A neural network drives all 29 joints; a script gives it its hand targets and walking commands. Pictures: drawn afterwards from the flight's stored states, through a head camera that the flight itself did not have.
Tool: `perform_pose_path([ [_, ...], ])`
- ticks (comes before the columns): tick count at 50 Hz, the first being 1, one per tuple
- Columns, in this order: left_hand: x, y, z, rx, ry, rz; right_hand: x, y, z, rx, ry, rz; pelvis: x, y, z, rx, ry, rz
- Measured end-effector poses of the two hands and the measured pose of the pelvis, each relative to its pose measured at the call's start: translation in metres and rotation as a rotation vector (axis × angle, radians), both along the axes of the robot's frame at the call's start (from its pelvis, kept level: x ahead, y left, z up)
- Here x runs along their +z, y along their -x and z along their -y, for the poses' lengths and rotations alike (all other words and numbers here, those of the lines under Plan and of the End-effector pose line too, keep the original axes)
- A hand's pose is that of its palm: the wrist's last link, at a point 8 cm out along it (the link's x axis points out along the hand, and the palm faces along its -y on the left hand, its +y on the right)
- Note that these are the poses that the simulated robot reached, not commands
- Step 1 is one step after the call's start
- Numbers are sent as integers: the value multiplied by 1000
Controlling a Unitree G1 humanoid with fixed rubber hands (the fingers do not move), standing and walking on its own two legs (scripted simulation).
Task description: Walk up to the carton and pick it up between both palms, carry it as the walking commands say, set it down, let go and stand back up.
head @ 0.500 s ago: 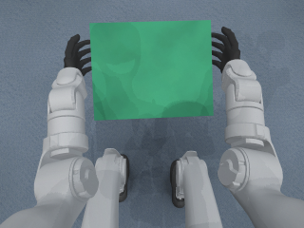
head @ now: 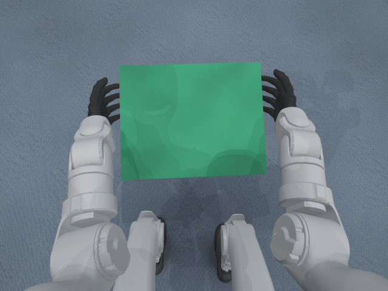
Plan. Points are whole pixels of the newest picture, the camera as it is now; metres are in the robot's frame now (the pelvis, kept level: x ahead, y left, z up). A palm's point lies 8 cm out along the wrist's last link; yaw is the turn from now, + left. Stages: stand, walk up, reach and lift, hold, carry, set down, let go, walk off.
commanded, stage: reach and lift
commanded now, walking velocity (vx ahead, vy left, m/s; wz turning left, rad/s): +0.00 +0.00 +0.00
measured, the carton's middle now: (191, 126) +0.46 +0.01 -0.14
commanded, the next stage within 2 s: none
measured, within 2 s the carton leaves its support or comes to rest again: neither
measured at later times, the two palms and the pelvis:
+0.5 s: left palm (80, 118) +0.42 +0.20 +0.02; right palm (300, 105) +0.44 -0.16 +0.03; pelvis +0.01 +0.00 +0.07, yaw +0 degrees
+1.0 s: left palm (53, 118) +0.39 +0.19 +0.09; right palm (333, 100) +0.42 -0.17 +0.10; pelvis +0.04 +0.00 +0.13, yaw +0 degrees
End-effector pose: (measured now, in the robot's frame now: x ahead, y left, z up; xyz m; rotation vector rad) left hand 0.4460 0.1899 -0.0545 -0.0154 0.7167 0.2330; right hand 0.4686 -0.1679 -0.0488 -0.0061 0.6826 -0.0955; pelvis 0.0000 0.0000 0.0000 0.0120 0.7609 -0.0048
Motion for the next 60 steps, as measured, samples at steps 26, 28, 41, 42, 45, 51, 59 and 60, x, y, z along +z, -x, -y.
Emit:
perform_pose_path([
  [26, 73, 26, -5, -6, -6, -27, 78, 25, -4, 23, -8, -14, 71, -14, -3, 3, 5, 126],
  [28, 79, 28, -5, -4, -7, -29, 84, 27, -4, 21, -6, -15, 76, -15, -3, 3, 5, 137],
  [41, 118, 44, -4, -16, 6, -32, 124, 40, -2, 20, -9, -12, 110, -28, -1, 2, 5, 224],
  [42, 121, 45, -4, -23, 11, -32, 127, 42, -1, 19, -8, -12, 112, -29, 0, 2, 5, 232],
  [45, 130, 48, -3, -41, 25, -30, 135, 45, 1, 17, -6, -11, 119, -32, 0, 1, 6, 258],
  [51, 148, 54, -3, -49, 27, -28, 153, 49, 2, 16, -5, -8, 133, -37, 1, 0, 9, 312],
  [59, 170, 63, -5, -42, 21, -22, 176, 56, -2, 15, -1, -1, 149, -45, 2, 4, 13, 389],
  [60, 173, 64, -6, -41, 21, -20, 179, 57, -3, 15, -1, 0, 150, -46, 1, 4, 13, 399],
])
